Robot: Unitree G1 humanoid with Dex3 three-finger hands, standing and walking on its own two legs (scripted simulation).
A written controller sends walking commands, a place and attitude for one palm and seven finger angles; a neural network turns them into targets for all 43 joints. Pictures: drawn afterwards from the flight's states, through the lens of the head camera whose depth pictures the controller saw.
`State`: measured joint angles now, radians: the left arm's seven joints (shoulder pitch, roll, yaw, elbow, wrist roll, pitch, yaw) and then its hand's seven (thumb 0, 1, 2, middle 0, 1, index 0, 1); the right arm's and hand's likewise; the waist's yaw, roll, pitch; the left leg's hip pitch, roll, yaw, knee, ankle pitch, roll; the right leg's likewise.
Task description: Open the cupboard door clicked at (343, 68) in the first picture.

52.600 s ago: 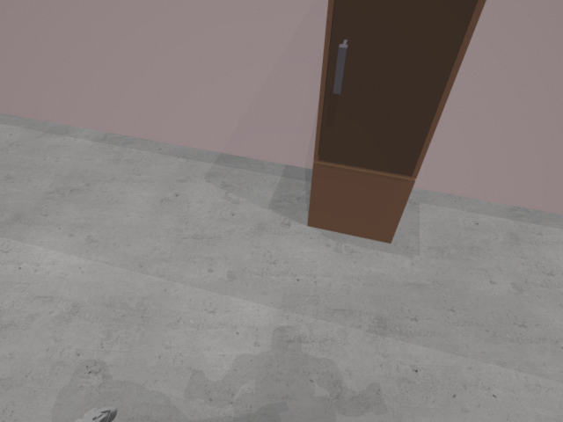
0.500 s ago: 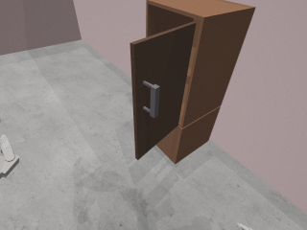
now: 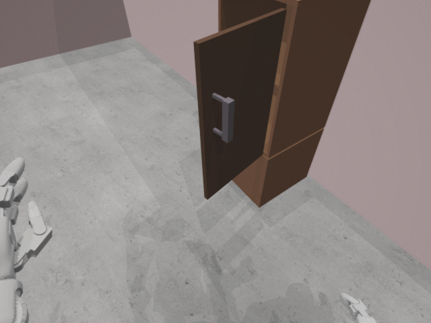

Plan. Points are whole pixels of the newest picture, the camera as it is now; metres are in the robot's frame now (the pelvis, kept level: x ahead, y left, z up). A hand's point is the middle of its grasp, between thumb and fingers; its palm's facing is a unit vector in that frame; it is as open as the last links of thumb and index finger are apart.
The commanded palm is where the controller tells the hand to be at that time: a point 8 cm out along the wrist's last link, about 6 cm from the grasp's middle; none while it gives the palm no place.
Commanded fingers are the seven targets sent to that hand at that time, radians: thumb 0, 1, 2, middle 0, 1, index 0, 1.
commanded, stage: stop stepping back and stand still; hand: left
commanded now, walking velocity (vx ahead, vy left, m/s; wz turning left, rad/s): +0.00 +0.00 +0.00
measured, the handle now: (222, 118) +0.64 +0.03 +0.03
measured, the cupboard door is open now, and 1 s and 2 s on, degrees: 100 100 100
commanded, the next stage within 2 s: let the arm hang, fingers relaxed in 0.50 s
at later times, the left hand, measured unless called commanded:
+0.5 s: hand (20, 247) +0.18 +0.28 +0.15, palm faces +0.42 -0.80 -0.43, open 7.4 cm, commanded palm +0.12 +0.32 +0.18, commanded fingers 0.00 0.90 0.90 -0.20 -0.30 -0.20 -0.30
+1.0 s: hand out of the picture +0.01 +0.19 -0.18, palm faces +0.04 -0.98 -0.17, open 6.9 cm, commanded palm none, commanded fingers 0.00 0.90 0.90 -0.20 -0.30 -0.20 -0.30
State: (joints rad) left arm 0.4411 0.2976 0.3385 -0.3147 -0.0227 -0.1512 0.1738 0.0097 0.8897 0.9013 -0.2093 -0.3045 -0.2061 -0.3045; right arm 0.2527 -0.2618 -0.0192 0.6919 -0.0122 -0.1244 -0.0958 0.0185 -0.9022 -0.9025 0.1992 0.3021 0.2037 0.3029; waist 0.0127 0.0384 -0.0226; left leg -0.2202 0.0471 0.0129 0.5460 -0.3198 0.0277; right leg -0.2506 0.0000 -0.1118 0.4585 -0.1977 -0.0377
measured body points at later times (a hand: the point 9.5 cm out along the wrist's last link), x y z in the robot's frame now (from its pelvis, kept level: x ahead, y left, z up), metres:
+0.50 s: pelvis -0.02 +0.02 +0.00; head -0.01 +0.03 +0.45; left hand +0.15 +0.32 +0.17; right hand +0.13 -0.20 -0.09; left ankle -0.02 +0.14 -0.74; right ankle +0.03 -0.09 -0.74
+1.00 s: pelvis -0.04 +0.01 -0.01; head -0.02 +0.03 +0.44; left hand +0.01 +0.24 -0.16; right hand -0.03 -0.25 -0.15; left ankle -0.02 +0.14 -0.74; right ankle +0.03 -0.09 -0.74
